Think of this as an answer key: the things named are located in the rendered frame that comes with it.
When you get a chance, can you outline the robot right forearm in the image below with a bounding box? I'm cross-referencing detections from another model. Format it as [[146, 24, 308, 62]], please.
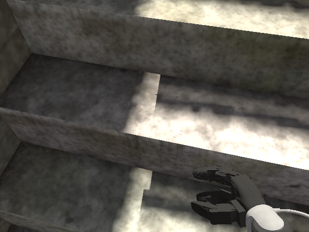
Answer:
[[245, 204, 293, 232]]

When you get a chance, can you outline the robot right hand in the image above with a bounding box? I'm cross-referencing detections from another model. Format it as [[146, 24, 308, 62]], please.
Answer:
[[190, 164, 267, 228]]

